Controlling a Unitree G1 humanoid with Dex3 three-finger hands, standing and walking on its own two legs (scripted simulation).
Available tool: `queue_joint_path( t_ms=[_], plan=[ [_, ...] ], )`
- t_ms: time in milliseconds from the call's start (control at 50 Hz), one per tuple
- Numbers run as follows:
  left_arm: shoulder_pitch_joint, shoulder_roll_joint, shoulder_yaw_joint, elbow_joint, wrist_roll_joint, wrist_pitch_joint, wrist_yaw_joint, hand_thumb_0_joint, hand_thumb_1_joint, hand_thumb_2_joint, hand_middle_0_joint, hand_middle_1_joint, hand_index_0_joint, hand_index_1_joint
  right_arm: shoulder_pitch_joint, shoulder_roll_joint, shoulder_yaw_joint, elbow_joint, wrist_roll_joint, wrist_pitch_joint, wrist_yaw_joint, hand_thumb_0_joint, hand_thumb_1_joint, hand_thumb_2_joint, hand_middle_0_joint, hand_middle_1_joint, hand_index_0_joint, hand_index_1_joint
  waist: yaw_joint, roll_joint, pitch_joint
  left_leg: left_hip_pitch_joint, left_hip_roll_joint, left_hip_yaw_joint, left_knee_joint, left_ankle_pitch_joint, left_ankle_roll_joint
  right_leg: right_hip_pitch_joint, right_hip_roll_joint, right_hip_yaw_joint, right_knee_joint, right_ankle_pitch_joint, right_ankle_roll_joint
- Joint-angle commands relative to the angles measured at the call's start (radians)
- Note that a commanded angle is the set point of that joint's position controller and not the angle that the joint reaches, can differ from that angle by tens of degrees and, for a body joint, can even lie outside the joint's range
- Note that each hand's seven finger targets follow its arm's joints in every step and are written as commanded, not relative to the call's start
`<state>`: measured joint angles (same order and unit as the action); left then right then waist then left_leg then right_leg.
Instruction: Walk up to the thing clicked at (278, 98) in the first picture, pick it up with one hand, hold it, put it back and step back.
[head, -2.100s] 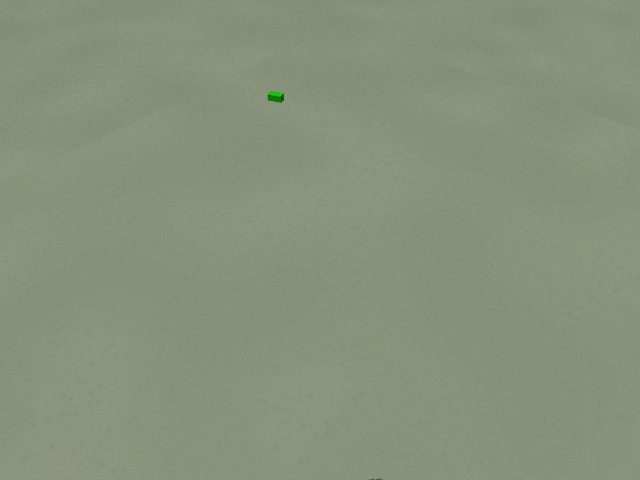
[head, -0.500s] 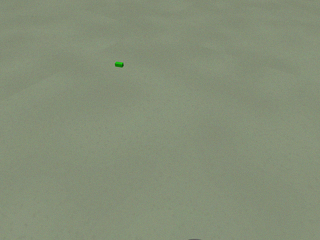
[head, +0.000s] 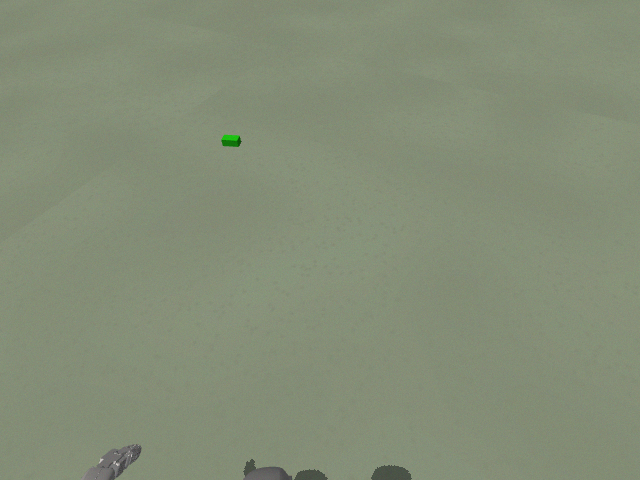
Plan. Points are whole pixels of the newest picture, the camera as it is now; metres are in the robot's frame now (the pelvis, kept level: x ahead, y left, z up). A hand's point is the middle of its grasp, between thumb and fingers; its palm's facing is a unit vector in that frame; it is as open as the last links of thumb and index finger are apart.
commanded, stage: walk up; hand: left
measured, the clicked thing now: (231, 140) +1.83 +0.56 -0.75
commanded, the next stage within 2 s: none
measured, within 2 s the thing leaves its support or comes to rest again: neither
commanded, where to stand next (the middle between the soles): +1.46 +0.37 m, yaw -5 degrees
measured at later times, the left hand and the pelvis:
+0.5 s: hand (117, 321) +0.40 +0.39 -0.13, palm faces -0.12 -0.93 -0.36, open 7.4 cm; pelvis +0.30 +0.11 +0.01, yaw -4 degrees
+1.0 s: hand (152, 211) +0.66 +0.40 -0.12, palm faces -0.06 -0.91 -0.41, open 7.4 cm; pelvis +0.59 +0.13 +0.01, yaw -2 degrees
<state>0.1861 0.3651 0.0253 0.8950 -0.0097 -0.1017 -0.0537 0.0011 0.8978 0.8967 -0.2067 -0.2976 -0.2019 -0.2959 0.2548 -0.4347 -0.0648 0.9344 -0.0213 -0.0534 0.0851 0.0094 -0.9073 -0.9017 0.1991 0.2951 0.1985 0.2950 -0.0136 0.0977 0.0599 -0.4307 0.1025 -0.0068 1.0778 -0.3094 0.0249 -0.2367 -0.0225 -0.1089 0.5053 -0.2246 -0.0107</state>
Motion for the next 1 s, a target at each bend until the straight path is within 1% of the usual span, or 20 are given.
queue_joint_path(
  t_ms=[0, 60, 120, 180, 200, 220, 240, 280, 340, 420, 580, 640, 660, 680, 700, 720, 740, 800, 840, 980],
  plan=[
    [-0.035, 0.364, 0.100, -0.070, 0.007, -0.041, 0.030, 0.000, 0.900, 0.900, -0.200, -0.300, -0.200, -0.300, -0.025, -0.188, -0.070, -0.090, -0.004, -0.001, 0.029, 0.000, -0.900, -0.900, 0.200, 0.300, 0.200, 0.300, -0.002, -0.235, 0.022, -0.105, 0.093, -0.027, -0.219, 0.068, -0.030, -0.058, -0.263, 0.218, -0.354, -0.208, -0.217],
    [-0.015, 0.380, 0.100, -0.064, 0.010, -0.047, 0.023, 0.000, 0.900, 0.900, -0.200, -0.300, -0.200, -0.300, -0.121, -0.177, -0.073, -0.116, -0.006, -0.008, 0.053, 0.000, -0.900, -0.900, 0.200, 0.300, 0.200, 0.300, 0.014, -0.198, 0.011, 0.010, 0.073, 0.035, -0.396, 0.195, -0.036, -0.122, -0.231, 0.151, -0.339, -0.220, -0.191],
    [-0.032, 0.394, 0.100, -0.043, 0.017, -0.041, 0.020, 0.000, 0.900, 0.900, -0.200, -0.300, -0.200, -0.300, -0.079, -0.178, -0.088, -0.093, -0.003, -0.009, 0.057, 0.000, -0.900, -0.900, 0.200, 0.300, 0.200, 0.300, -0.020, -0.180, -0.027, 0.177, 0.040, 0.095, -0.440, 0.273, -0.029, -0.150, -0.220, 0.110, -0.268, -0.201, -0.166],
    [-0.017, 0.351, 0.083, -0.036, 0.027, -0.027, 0.023, 0.000, 0.900, 0.900, -0.200, -0.300, -0.200, -0.300, 0.128, -0.247, -0.123, -0.028, -0.009, -0.014, 0.035, 0.000, -0.900, -0.900, 0.200, 0.300, 0.200, 0.300, -0.131, -0.021, -0.111, 0.477, -0.028, 0.122, -0.470, 0.061, 0.009, -0.227, -0.154, 0.043, 0.145, 0.023, -0.120],
    [0.036, 0.262, 0.057, -0.035, 0.020, -0.021, 0.023, 0.000, 0.900, 0.900, -0.200, -0.300, -0.200, -0.300, 0.282, -0.328, -0.151, 0.008, -0.023, -0.023, 0.012, 0.000, -0.900, -0.900, 0.200, 0.300, 0.200, 0.300, -0.200, 0.222, -0.167, 0.612, 0.092, -0.121, -0.644, -0.247, 0.062, -0.365, -0.038, 0.012, 0.570, -0.009, -0.071],
    [0.084, 0.219, 0.039, -0.050, -0.011, -0.018, 0.035, 0.000, 0.900, 0.900, -0.200, -0.300, -0.200, -0.300, 0.226, -0.403, -0.153, -0.033, 0.000, -0.034, -0.002, 0.000, -0.900, -0.900, 0.200, 0.300, 0.200, 0.300, -0.159, 0.343, -0.153, 0.654, 0.310, -0.591, -0.897, -0.359, 0.104, -0.586, 0.109, 0.091, 0.757, -0.291, -0.048],
    [0.060, 0.288, 0.044, -0.026, 0.000, -0.016, 0.053, 0.000, 0.900, 0.900, -0.200, -0.300, -0.200, -0.300, 0.127, -0.403, -0.158, -0.062, 0.026, -0.031, -0.012, 0.000, -0.900, -0.900, 0.200, 0.300, 0.200, 0.300, -0.118, 0.187, -0.139, 0.525, 0.345, -0.639, -0.949, -0.392, 0.126, -0.561, 0.033, 0.226, 0.844, -0.236, -0.062],
    [0.094, 0.331, 0.056, 0.019, -0.020, -0.005, 0.040, 0.000, 0.900, 0.900, -0.200, -0.300, -0.200, -0.300, -0.005, -0.296, -0.119, -0.101, 0.019, -0.036, -0.023, 0.000, -0.900, -0.900, 0.200, 0.300, 0.200, 0.300, -0.040, 0.008, -0.095, 0.406, 0.253, -0.315, -0.872, -0.208, 0.055, -0.490, -0.038, 0.256, 0.728, -0.068, -0.055],
    [0.143, 0.317, 0.068, 0.061, -0.018, 0.017, 0.023, 0.000, 0.900, 0.900, -0.200, -0.300, -0.200, -0.300, -0.018, -0.220, -0.090, -0.097, 0.016, -0.056, -0.027, 0.000, -0.900, -0.900, 0.200, 0.300, 0.200, 0.300, -0.002, 0.040, -0.068, 0.331, 0.166, -0.097, -0.880, 0.033, 0.028, -0.371, -0.066, 0.208, 0.579, 0.020, -0.019],
    [0.041, 0.277, 0.058, 0.008, -0.007, 0.033, 0.006, 0.000, 0.900, 0.900, -0.200, -0.300, -0.200, -0.300, -0.013, -0.214, -0.084, -0.106, 0.006, -0.063, -0.028, 0.000, -0.900, -0.900, 0.200, 0.300, 0.200, 0.300, 0.004, 0.020, 0.017, 0.331, 0.143, 0.009, -0.934, 0.139, 0.076, -0.404, -0.052, 0.159, 0.400, 0.076, 0.004],
    [-0.139, 0.223, 0.050, -0.058, -0.003, 0.037, -0.004, 0.000, 0.900, 0.900, -0.200, -0.300, -0.200, -0.300, 0.057, -0.219, -0.094, -0.120, -0.008, -0.032, -0.032, 0.000, -0.900, -0.900, 0.200, 0.300, 0.200, 0.300, -0.040, -0.026, 0.027, 0.383, 0.126, 0.096, -0.862, 0.368, 0.046, -0.209, -0.007, -0.009, 0.060, 0.180, -0.038],
    [0.027, 0.246, 0.072, -0.019, 0.001, 0.033, 0.015, 0.000, 0.900, 0.900, -0.200, -0.300, -0.200, -0.300, 0.053, -0.221, -0.094, -0.138, -0.004, -0.022, -0.045, 0.000, -0.900, -0.900, 0.200, 0.300, 0.200, 0.300, 0.051, -0.089, -0.085, 0.386, 0.098, 0.126, -0.543, 0.616, 0.030, 0.066, 0.048, -0.044, 0.001, 0.111, -0.062],
    [0.176, 0.284, 0.095, 0.017, 0.005, 0.025, 0.029, 0.000, 0.900, 0.900, -0.200, -0.300, -0.200, -0.300, 0.062, -0.188, -0.077, -0.149, -0.004, -0.021, -0.042, 0.000, -0.900, -0.900, 0.200, 0.300, 0.200, 0.300, 0.123, -0.155, -0.179, 0.278, 0.033, 0.156, -0.306, 0.524, 0.016, 0.288, 0.019, 0.002, -0.020, 0.075, -0.084],
    [0.315, 0.373, 0.131, 0.033, 0.021, 0.018, 0.044, 0.000, 0.900, 0.900, -0.200, -0.300, -0.200, -0.300, 0.111, -0.123, -0.052, -0.170, -0.001, -0.023, -0.041, 0.000, -0.900, -0.900, 0.200, 0.300, 0.200, 0.300, 0.158, -0.320, -0.287, 0.045, -0.044, 0.126, -0.022, 0.131, 0.013, 0.512, -0.254, 0.396, -0.040, -0.070, -0.148],
    [0.292, 0.430, 0.142, 0.016, 0.011, 0.015, 0.050, 0.000, 0.900, 0.900, -0.200, -0.300, -0.200, -0.300, 0.137, -0.169, -0.058, -0.166, 0.018, -0.020, -0.049, 0.000, -0.900, -0.900, 0.200, 0.300, 0.200, 0.300, 0.150, -0.316, -0.270, -0.250, -0.151, 0.016, 0.169, -0.263, -0.023, 0.613, -0.445, 0.851, -0.164, -0.122, -0.314],
    [0.237, 0.412, 0.139, -0.016, 0.001, 0.013, 0.055, 0.000, 0.900, 0.900, -0.200, -0.300, -0.200, -0.300, 0.086, -0.229, -0.067, -0.138, 0.015, -0.015, -0.060, 0.000, -0.900, -0.900, 0.200, 0.300, 0.200, 0.300, 0.142, -0.120, -0.229, -0.239, -0.083, -0.122, 0.253, -0.222, -0.012, 0.474, -0.449, 0.827, -0.192, -0.120, -0.331],
    [0.174, 0.379, 0.128, -0.031, -0.010, 0.008, 0.060, 0.000, 0.900, 0.900, -0.200, -0.300, -0.200, -0.300, 0.066, -0.211, -0.063, -0.130, 0.021, -0.018, -0.059, 0.000, -0.900, -0.900, 0.200, 0.300, 0.200, 0.300, 0.115, -0.085, -0.143, -0.231, -0.064, -0.162, 0.265, -0.137, -0.006, 0.375, -0.404, 0.647, -0.207, -0.009, -0.302],
    [0.056, 0.295, 0.102, -0.055, -0.003, -0.015, 0.058, 0.000, 0.900, 0.900, -0.200, -0.300, -0.200, -0.300, 0.092, -0.178, -0.057, -0.110, 0.023, -0.009, -0.036, 0.000, -0.900, -0.900, 0.200, 0.300, 0.200, 0.300, 0.015, -0.163, -0.033, -0.102, -0.018, -0.134, 0.079, -0.001, 0.000, 0.102, -0.256, 0.304, -0.237, 0.194, -0.202],
    [0.063, 0.291, 0.097, -0.066, 0.005, -0.033, 0.051, 0.000, 0.900, 0.900, -0.200, -0.300, -0.200, -0.300, 0.087, -0.157, -0.062, -0.102, 0.008, 0.006, -0.018, 0.000, -0.900, -0.900, 0.200, 0.300, 0.200, 0.300, 0.009, -0.165, -0.015, -0.091, -0.017, -0.107, 0.001, 0.046, -0.026, 0.056, -0.235, 0.224, -0.244, 0.280, -0.197],
    [0.090, 0.324, 0.106, -0.068, 0.019, -0.041, 0.042, 0.000, 0.900, 0.900, -0.200, -0.300, -0.200, -0.300, -0.127, -0.126, -0.065, -0.162, -0.008, 0.006, 0.034, 0.000, -0.900, -0.900, 0.200, 0.300, 0.200, 0.300, 0.047, -0.205, 0.001, -0.023, 0.036, 0.032, -0.429, 0.238, -0.033, 0.023, -0.184, 0.070, -0.247, 0.146, -0.161]
  ],
)
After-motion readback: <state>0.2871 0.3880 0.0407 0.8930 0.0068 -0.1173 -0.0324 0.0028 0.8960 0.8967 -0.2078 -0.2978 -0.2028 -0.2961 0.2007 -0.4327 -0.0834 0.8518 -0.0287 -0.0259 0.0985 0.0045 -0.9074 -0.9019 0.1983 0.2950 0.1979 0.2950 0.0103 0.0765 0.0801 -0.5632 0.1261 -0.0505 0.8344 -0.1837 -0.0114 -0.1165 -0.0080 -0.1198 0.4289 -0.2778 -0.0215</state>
